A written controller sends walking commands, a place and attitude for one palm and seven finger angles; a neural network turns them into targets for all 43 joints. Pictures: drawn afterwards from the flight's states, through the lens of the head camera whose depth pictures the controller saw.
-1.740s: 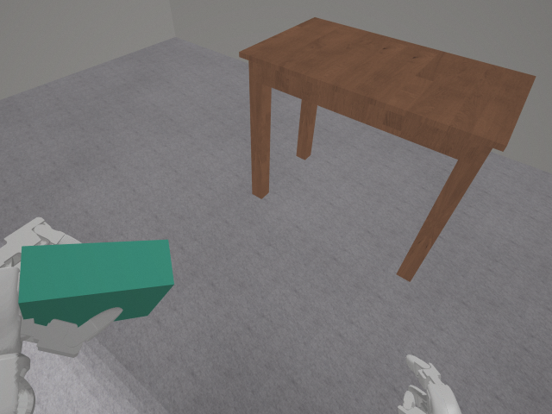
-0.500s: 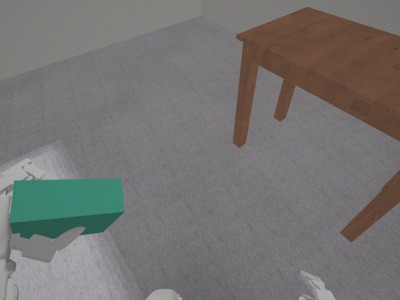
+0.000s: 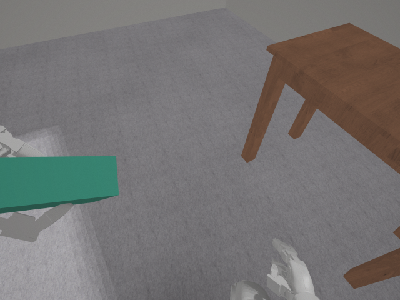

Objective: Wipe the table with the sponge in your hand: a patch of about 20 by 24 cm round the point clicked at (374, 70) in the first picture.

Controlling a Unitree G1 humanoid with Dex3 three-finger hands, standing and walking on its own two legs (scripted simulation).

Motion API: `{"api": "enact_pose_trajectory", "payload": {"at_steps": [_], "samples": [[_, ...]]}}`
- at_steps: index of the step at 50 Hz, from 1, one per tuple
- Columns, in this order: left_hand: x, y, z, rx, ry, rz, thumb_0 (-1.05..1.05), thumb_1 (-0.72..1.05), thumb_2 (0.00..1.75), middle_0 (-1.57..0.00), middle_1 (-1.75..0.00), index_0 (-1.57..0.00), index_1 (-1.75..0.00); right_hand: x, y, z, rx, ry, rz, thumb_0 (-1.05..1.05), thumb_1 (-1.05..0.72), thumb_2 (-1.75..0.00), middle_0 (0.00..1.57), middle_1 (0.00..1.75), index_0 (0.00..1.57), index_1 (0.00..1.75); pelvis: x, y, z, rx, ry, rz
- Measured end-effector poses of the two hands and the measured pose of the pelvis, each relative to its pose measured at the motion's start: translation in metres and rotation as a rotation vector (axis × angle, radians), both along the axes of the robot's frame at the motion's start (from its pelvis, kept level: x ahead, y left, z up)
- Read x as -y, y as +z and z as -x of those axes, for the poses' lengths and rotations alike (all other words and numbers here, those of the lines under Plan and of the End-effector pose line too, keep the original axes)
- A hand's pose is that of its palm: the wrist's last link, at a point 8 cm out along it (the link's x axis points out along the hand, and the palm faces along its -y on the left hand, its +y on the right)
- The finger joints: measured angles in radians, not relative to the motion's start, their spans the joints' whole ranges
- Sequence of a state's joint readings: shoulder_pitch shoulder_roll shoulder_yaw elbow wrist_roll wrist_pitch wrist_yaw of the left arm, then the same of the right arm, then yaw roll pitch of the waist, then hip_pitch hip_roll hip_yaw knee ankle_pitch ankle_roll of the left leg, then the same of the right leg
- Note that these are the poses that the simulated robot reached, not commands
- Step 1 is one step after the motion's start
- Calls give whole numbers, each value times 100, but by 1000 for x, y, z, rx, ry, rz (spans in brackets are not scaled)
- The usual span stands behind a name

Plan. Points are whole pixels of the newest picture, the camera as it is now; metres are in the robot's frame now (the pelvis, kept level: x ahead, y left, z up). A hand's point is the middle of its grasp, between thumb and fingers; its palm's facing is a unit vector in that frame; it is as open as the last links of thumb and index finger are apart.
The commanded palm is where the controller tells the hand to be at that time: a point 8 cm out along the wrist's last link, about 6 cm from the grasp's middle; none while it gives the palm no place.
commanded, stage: walk to a spot facing it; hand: left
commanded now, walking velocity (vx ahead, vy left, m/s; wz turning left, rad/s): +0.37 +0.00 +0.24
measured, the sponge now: (70, 184) +0.24 +0.20 +0.17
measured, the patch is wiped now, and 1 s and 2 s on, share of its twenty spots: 0.00 0.00 0.00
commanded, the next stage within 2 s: turn to face it in 1.20 s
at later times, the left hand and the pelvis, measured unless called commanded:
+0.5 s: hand (71, 130) +0.32 +0.22 +0.19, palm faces +0.52 -0.72 -0.46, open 9.4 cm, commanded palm +0.26 +0.26 +0.18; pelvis +0.15 -0.04 +0.00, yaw +11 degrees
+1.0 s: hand (72, 105) +0.39 +0.25 +0.18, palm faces +0.71 -0.54 -0.45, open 9.4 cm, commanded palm +0.33 +0.27 +0.18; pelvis +0.29 -0.05 -0.01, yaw +23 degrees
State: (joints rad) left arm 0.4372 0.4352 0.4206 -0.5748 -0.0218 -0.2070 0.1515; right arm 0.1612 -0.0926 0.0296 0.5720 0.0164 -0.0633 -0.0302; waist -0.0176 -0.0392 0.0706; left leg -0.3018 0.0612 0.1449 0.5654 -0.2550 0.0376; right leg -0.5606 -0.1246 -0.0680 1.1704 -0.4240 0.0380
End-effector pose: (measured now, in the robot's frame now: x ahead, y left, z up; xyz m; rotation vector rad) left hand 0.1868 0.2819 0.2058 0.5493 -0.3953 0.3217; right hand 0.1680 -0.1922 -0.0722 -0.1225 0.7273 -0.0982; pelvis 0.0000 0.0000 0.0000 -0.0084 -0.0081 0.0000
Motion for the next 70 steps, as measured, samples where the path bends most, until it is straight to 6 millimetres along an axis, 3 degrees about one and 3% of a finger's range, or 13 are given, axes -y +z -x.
{"api": "enact_pose_trajectory", "payload": {"at_steps": [6,14,22,28,33,40,44,49,54,59,64,67,70], "samples": [[12,0,-3,-59,95,15,-1,-43,98,-83,-134,-83,-134,11,-10,-22,-69,57,-10,1,-90,-90,21,30,20,30,19,8,-43,-7,40,27],[37,-31,-46,-60,221,90,-1,-43,98,-83,-134,-83,-134,67,-47,-87,-132,136,87,1,-90,-90,21,30,20,30,51,-14,-89,21,136,6],[39,-10,-85,-77,155,14,-1,-43,98,-83,-134,-83,-134,89,-4,-155,-76,101,161,1,-91,-90,20,30,20,30,50,2,-133,1,172,-24],[7,-5,-99,36,201,-14,-1,-43,98,-83,-134,-83,-134,68,3,-206,-8,118,219,1,-91,-90,20,30,20,30,26,-14,-173,-4,189,-28],[-17,-16,-124,23,264,29,-1,-43,98,-83,-134,-83,-134,24,-5,-234,-7,162,116,1,-91,-90,20,30,20,30,22,-11,-194,11,231,-6],[3,3,-134,-11,292,31,-1,-43,98,-83,-134,-83,-134,-23,-10,-259,-41,291,-20,1,-91,-90,20,30,20,30,29,3,-231,-3,284,11],[15,9,-138,-52,362,-24,-1,-43,98,-83,-134,-83,-134,-26,-25,-283,-66,349,-52,1,-90,-90,21,30,20,30,41,1,-258,0,314,3],[16,-9,-150,-77,494,18,-1,-43,98,-83,-134,-83,-134,-6,-47,-328,-103,417,4,1,-90,-90,21,30,21,30,53,-10,-284,17,391,-21],[14,-23,-164,-146,538,105,-1,-43,98,-83,-134,-83,-134,18,-30,-372,-103,421,100,1,-91,-90,20,30,20,30,54,3,-304,8,434,-48],[12,-15,-178,-159,509,77,-1,-43,98,-83,-134,-83,-134,26,-6,-409,-71,427,184,1,-91,-90,20,30,20,30,51,10,-322,-16,485,-57],[-4,3,-180,-85,513,2,-1,-43,98,-83,-134,-83,-134,5,4,-438,-42,449,237,1,-91,-90,20,30,20,30,34,4,-337,-43,519,-46],[-22,2,-177,-26,524,-34,-1,-43,98,-83,-134,-83,-134,-20,-2,-452,4,452,233,1,-91,-90,20,30,20,30,15,-12,-344,-39,525,-28],[-40,-7,-178,-5,550,-33,-1,-43,98,-83,-134,-83,-134,-53,-9,-453,3,464,158,1,-91,-90,20,30,20,30,12,-14,-349,-12,539,-32]]}}
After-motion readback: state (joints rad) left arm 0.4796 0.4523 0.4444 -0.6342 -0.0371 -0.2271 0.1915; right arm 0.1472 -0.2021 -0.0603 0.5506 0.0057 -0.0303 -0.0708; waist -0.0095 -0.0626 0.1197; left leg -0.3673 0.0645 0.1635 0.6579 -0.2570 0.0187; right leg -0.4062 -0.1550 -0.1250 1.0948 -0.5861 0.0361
